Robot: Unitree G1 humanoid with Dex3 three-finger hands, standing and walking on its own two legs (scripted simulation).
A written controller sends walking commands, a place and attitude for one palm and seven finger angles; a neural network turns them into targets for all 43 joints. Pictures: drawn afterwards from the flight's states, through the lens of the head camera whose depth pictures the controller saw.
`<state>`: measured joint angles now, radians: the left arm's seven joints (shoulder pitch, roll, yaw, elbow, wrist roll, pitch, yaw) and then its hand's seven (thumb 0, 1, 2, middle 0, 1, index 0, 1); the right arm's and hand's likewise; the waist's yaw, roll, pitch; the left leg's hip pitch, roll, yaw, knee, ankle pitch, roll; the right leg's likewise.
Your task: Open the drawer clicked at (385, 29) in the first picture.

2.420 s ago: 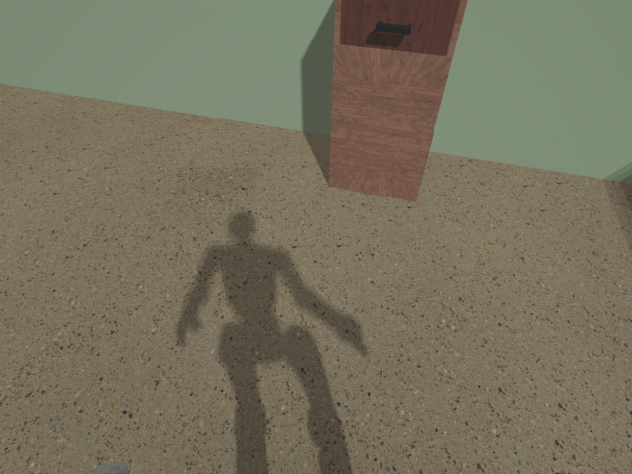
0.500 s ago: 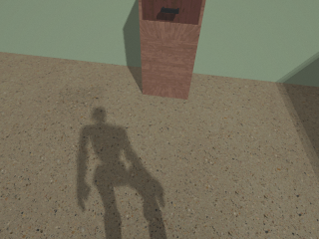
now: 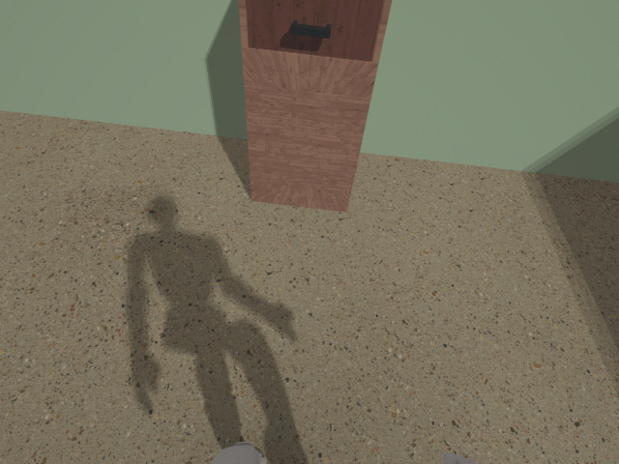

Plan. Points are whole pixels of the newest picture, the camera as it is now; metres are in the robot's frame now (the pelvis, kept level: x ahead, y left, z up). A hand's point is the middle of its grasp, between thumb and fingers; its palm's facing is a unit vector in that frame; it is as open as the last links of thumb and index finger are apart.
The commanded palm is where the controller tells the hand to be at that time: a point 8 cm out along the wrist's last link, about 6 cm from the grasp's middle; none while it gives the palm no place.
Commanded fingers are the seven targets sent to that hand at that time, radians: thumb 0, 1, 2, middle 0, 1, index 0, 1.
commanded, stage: walk to a spot facing it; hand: left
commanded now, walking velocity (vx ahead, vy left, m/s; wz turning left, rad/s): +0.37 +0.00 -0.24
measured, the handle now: (311, 28) +1.23 +0.11 +0.03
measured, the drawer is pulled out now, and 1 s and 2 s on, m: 0.00 0.00 0.00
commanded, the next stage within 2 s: turn to face it in 0.62 s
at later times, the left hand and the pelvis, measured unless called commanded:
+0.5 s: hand (233, 336) +0.33 +0.16 -0.15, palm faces -0.23 -0.96 -0.17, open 7.4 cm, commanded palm none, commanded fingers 0.00 0.90 0.90 -0.20 -0.30 -0.20 -0.30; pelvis +0.21 +0.00 +0.02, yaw -12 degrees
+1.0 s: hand (251, 286) +0.46 +0.15 -0.18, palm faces -0.15 -0.98 -0.16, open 7.4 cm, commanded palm none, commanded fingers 0.00 0.90 0.90 -0.20 -0.30 -0.20 -0.30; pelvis +0.41 -0.02 +0.00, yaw -12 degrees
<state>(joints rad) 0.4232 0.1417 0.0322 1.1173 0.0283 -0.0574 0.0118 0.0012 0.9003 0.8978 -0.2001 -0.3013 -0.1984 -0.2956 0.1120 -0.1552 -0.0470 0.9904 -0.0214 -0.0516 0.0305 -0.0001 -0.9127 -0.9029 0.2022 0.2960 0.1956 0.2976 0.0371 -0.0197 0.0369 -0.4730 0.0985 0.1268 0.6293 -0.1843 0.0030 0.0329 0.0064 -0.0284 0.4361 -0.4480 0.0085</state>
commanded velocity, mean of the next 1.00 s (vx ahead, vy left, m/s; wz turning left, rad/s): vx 0.23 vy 0.00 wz -0.11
